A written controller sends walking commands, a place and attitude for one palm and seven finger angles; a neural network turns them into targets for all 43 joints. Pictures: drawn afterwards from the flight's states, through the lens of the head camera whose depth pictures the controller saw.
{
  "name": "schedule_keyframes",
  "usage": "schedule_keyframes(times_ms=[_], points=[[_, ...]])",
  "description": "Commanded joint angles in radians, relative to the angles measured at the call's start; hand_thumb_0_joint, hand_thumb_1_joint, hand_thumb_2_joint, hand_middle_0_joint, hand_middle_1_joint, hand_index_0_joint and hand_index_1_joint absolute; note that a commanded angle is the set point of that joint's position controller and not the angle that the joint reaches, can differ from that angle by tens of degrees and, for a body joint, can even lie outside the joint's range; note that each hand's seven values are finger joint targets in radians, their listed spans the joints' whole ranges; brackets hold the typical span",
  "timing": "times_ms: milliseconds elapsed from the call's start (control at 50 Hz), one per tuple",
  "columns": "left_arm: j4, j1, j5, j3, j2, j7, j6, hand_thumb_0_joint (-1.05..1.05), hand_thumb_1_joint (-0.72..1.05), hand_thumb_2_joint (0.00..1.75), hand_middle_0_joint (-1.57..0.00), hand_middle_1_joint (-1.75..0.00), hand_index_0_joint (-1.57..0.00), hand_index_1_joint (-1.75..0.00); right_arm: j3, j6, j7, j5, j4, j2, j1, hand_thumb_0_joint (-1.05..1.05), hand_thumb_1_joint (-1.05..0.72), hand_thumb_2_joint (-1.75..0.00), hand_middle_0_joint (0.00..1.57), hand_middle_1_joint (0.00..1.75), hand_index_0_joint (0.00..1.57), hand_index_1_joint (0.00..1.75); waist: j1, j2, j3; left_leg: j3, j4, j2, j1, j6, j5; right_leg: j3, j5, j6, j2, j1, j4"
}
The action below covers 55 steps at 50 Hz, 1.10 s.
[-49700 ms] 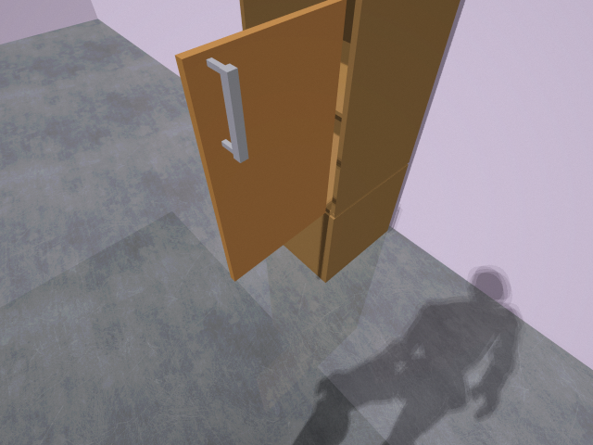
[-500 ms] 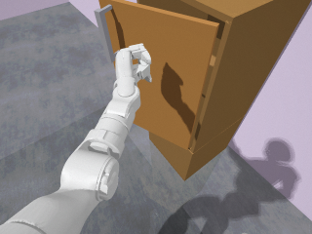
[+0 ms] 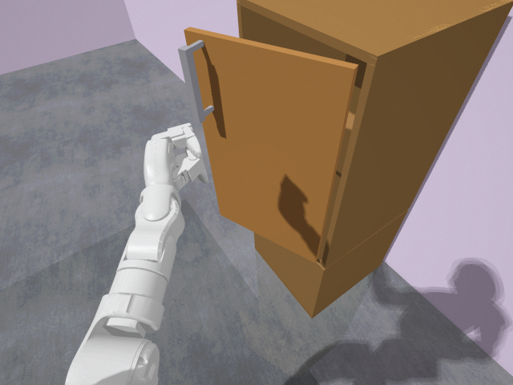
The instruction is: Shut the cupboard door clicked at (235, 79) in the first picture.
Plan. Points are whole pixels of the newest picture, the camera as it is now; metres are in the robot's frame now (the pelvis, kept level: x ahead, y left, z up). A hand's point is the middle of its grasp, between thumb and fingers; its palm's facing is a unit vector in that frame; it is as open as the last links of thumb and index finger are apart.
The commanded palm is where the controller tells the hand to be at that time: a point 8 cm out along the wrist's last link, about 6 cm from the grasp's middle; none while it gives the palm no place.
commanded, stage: draw the hand back to the body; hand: left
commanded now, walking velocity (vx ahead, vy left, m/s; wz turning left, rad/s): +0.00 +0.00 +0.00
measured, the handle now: (198, 83) +0.66 +0.13 +0.16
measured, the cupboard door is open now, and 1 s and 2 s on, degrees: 23 23 23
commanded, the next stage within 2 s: step back with the hand held close in 1.22 s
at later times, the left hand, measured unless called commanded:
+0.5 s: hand (91, 243) +0.26 +0.21 +0.16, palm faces +0.26 -0.93 -0.24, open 3.7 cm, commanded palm +0.22 +0.25 +0.18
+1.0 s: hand out of the picture +0.18 +0.31 +0.16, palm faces +0.55 -0.73 -0.41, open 7.0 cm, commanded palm +0.14 +0.33 +0.18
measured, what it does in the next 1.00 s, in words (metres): stands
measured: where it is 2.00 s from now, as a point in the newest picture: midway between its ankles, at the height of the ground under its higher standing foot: outside the picture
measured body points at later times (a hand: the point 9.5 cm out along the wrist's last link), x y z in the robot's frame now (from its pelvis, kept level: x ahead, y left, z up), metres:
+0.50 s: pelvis +0.00 +0.01 +0.01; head -0.01 -0.01 +0.46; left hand +0.24 +0.26 +0.17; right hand +0.22 -0.17 -0.07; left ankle -0.02 +0.14 -0.74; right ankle +0.00 -0.11 -0.74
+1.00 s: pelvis +0.02 +0.02 +0.01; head +0.00 -0.01 +0.46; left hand +0.15 +0.34 +0.18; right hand +0.21 -0.20 -0.08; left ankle -0.02 +0.14 -0.74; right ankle +0.00 -0.11 -0.74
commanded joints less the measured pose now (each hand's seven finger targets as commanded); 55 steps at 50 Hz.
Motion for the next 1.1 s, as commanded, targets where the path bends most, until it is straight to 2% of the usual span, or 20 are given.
schedule_keyframes(times_ms=[0, 120, 140, 160, 180, 200, 240, 280, 300, 360, 440, 540, 740, 780, 820, 840, 900, 980, 1000, 1080], points=[[-0.409, -0.402, -0.016, -0.036, 0.106, -0.047, 0.013, 0.00, 0.90, 0.90, -1.30, -1.50, -1.30, -1.50, -0.009, -0.074, -0.026, 0.013, -0.184, -0.095, -0.197, 0.00, -0.90, -0.90, 0.20, 0.30, 0.20, 0.30, 0.036, -0.063, -0.260, 0.017, -0.069, -0.063, 0.135, 0.048, 0.216, -0.042, 0.252, 0.003, 0.025, 0.152, -0.097], [-0.496, -0.201, -0.050, 0.002, 0.138, -0.110, 0.139, 0.00, 0.90, 0.90, -1.16, -1.35, -1.16, -1.35, 0.024, -0.061, -0.049, 0.020, -0.218, -0.092, -0.292, 0.00, -0.90, -0.90, 0.20, 0.30, 0.20, 0.30, 0.063, -0.091, -0.169, 0.005, -0.102, -0.071, 0.146, 0.046, 0.167, -0.053, 0.164, 0.002, 0.019, 0.159, -0.135], [-0.609, -0.109, 0.017, -0.055, 0.204, -0.102, 0.026, 0.00, 0.90, 0.90, -1.13, -1.32, -1.13, -1.32, 0.027, -0.065, -0.040, 0.003, -0.240, -0.076, -0.288, 0.00, -0.90, -0.90, 0.20, 0.30, 0.20, 0.30, 0.033, -0.086, -0.087, 0.006, -0.128, -0.066, 0.146, 0.052, 0.161, -0.032, 0.142, 0.016, 0.004, 0.117, -0.155], [-0.551, 0.016, 0.023, -0.023, 0.210, -0.097, -0.010, 0.00, 0.90, 0.90, -1.11, -1.29, -1.11, -1.29, 0.025, -0.058, -0.036, -0.004, -0.233, -0.081, -0.287, 0.00, -0.90, -0.90, 0.20, 0.30, 0.20, 0.30, 0.044, -0.116, -0.074, 0.001, -0.133, -0.063, 0.134, 0.050, 0.148, -0.040, 0.123, 0.014, 0.008, 0.123, -0.154], [-0.585, 0.082, 0.026, -0.039, 0.211, -0.102, -0.035, 0.00, 0.90, 0.90, -1.08, -1.26, -1.08, -1.26, 0.024, -0.046, -0.033, -0.002, -0.239, -0.085, -0.290, 0.00, -0.90, -0.90, 0.20, 0.30, 0.20, 0.30, 0.053, -0.116, -0.069, 0.001, -0.145, -0.060, 0.139, 0.050, 0.154, -0.037, 0.124, 0.011, 0.009, 0.142, -0.167], [-0.638, 0.091, 0.029, -0.068, 0.192, -0.110, -0.055, 0.00, 0.90, 0.90, -1.05, -1.23, -1.05, -1.23, 0.031, -0.037, -0.030, -0.001, -0.252, -0.074, -0.298, 0.00, -0.90, -0.90, 0.20, 0.30, 0.20, 0.30, 0.045, -0.079, -0.064, 0.000, -0.150, -0.059, 0.146, 0.047, 0.151, -0.034, 0.122, 0.010, 0.004, 0.145, -0.166], [-0.707, 0.108, 0.037, -0.050, 0.227, -0.110, -0.082, 0.00, 0.90, 0.90, -1.00, -1.17, -1.00, -1.17, 0.032, -0.025, -0.028, -0.006, -0.260, -0.073, -0.302, 0.00, -0.90, -0.90, 0.20, 0.30, 0.20, 0.30, 0.042, -0.079, -0.056, -0.003, -0.154, -0.055, 0.157, 0.045, 0.148, -0.035, 0.122, 0.010, 0.006, 0.147, -0.175], [-0.749, 0.138, 0.044, -0.023, 0.262, -0.110, -0.093, 0.00, 0.90, 0.90, -0.94, -1.11, -0.94, -1.11, 0.033, -0.015, -0.034, -0.009, -0.265, -0.076, -0.305, 0.00, -0.90, -0.90, 0.20, 0.30, 0.20, 0.30, 0.044, -0.042, -0.055, -0.002, -0.159, -0.055, 0.173, 0.045, 0.154, -0.033, 0.125, 0.007, 0.006, 0.157, -0.188], [-0.788, 0.139, 0.048, -0.023, 0.261, -0.108, -0.099, 0.00, 0.90, 0.90, -0.92, -1.08, -0.92, -1.08, 0.037, -0.012, -0.034, -0.009, -0.270, -0.070, -0.307, 0.00, -0.90, -0.90, 0.20, 0.30, 0.20, 0.30, 0.042, 0.010, -0.064, -0.004, -0.159, -0.056, 0.179, 0.041, 0.162, -0.034, 0.132, 0.003, 0.004, 0.164, -0.182], [-0.858, 0.211, 0.051, 0.001, 0.276, -0.099, -0.108, 0.00, 0.90, 0.90, -0.83, -0.99, -0.83, -0.99, 0.040, -0.012, -0.036, -0.016, -0.278, -0.067, -0.309, 0.00, -0.90, -0.90, 0.20, 0.30, 0.20, 0.30, 0.049, 0.029, -0.097, -0.012, -0.158, -0.055, 0.202, 0.035, 0.197, -0.046, 0.164, -0.002, 0.008, 0.188, -0.171], [-0.930, 0.372, 0.047, 0.053, 0.306, -0.089, -0.109, 0.00, 0.90, 0.90, -0.72, -0.87, -0.72, -0.87, 0.039, -0.016, -0.040, -0.024, -0.281, -0.069, -0.311, 0.00, -0.90, -0.90, 0.20, 0.30, 0.20, 0.30, 0.065, 0.010, -0.123, -0.017, -0.150, -0.054, 0.210, 0.033, 0.271, -0.055, 0.235, -0.001, 0.007, 0.230, -0.159], [-0.966, 0.574, 0.042, 0.137, 0.349, -0.079, -0.115, 0.00, 0.90, 0.90, -0.58, -0.72, -0.58, -0.72, 0.034, -0.017, -0.044, -0.027, -0.279, -0.073, -0.319, 0.00, -0.90, -0.90, 0.20, 0.30, 0.20, 0.30, 0.080, -0.027, -0.082, -0.019, -0.153, -0.053, 0.176, 0.030, 0.282, -0.061, 0.242, 0.005, 0.005, 0.240, -0.159], [-1.054, 0.879, 0.038, 0.325, 0.446, -0.052, -0.143, 0.00, 0.90, 0.90, -0.31, -0.42, -0.31, -0.42, 0.010, -0.049, -0.051, -0.023, -0.262, -0.076, -0.303, 0.00, -0.90, -0.90, 0.20, 0.30, 0.20, 0.30, 0.102, 0.009, -0.051, -0.009, -0.135, -0.047, 0.149, 0.027, 0.351, -0.065, 0.269, 0.014, -0.002, 0.240, -0.146], [-1.048, 0.944, 0.038, 0.386, 0.490, -0.044, -0.145, 0.00, 0.90, 0.90, -0.25, -0.36, -0.25, -0.36, 0.002, -0.059, -0.055, -0.024, -0.255, -0.084, -0.296, 0.00, -0.90, -0.90, 0.20, 0.30, 0.20, 0.30, 0.110, 0.000, -0.060, -0.005, -0.128, -0.047, 0.149, 0.031, 0.365, -0.062, 0.284, 0.015, -0.002, 0.247, -0.150], [-1.055, 0.978, 0.036, 0.398, 0.481, -0.041, -0.149, 0.00, 0.90, 0.90, -0.20, -0.30, -0.20, -0.30, 0.001, -0.066, -0.057, -0.020, -0.255, -0.079, -0.291, 0.00, -0.90, -0.90, 0.20, 0.30, 0.20, 0.30, 0.108, 0.002, -0.039, -0.004, -0.127, -0.044, 0.141, 0.029, 0.370, -0.065, 0.278, 0.017, -0.003, 0.234, -0.146], [-1.057, 0.946, 0.039, 0.349, 0.439, -0.044, -0.149, 0.00, 0.90, 0.90, -0.20, -0.30, -0.20, -0.30, 0.002, -0.071, -0.057, -0.020, -0.251, -0.080, -0.292, 0.00, -0.90, -0.90, 0.20, 0.30, 0.20, 0.30, 0.095, 0.016, -0.013, 0.000, -0.129, -0.046, 0.141, 0.030, 0.354, -0.065, 0.263, 0.019, -0.003, 0.209, -0.151], [-1.060, 0.861, 0.051, 0.307, 0.426, -0.035, -0.151, 0.00, 0.90, 0.90, -0.20, -0.30, -0.20, -0.30, -0.002, -0.093, -0.063, -0.021, -0.234, -0.094, -0.285, 0.00, -0.90, -0.90, 0.20, 0.30, 0.20, 0.30, 0.079, 0.039, 0.014, -0.005, -0.138, -0.046, 0.156, 0.033, 0.301, -0.064, 0.203, 0.019, -0.002, 0.171, -0.166], [-1.032, 0.864, 0.054, 0.336, 0.456, -0.027, -0.150, 0.00, 0.90, 0.90, -0.20, -0.30, -0.20, -0.30, -0.004, -0.102, -0.071, -0.025, -0.228, -0.100, -0.285, 0.00, -0.90, -0.90, 0.20, 0.30, 0.20, 0.30, 0.093, -0.017, -0.003, -0.010, -0.148, -0.052, 0.157, 0.039, 0.261, -0.064, 0.175, 0.016, 0.000, 0.190, -0.173], [-1.040, 0.869, 0.053, 0.325, 0.438, -0.029, -0.152, 0.00, 0.90, 0.90, -0.20, -0.30, -0.20, -0.30, -0.001, -0.102, -0.070, -0.025, -0.235, -0.091, -0.289, 0.00, -0.90, -0.90, 0.20, 0.30, 0.20, 0.30, 0.094, -0.002, -0.015, -0.009, -0.151, -0.054, 0.154, 0.038, 0.260, -0.064, 0.176, 0.015, -0.004, 0.201, -0.167], [-1.044, 0.905, 0.053, 0.371, 0.476, -0.030, -0.154, 0.00, 0.90, 0.90, -0.20, -0.30, -0.20, -0.30, 0.005, -0.104, -0.066, -0.029, -0.231, -0.088, -0.296, 0.00, -0.90, -0.90, 0.20, 0.30, 0.20, 0.30, 0.109, 0.032, -0.015, -0.012, -0.150, -0.056, 0.144, 0.031, 0.282, -0.062, 0.204, 0.010, -0.002, 0.227, -0.167]])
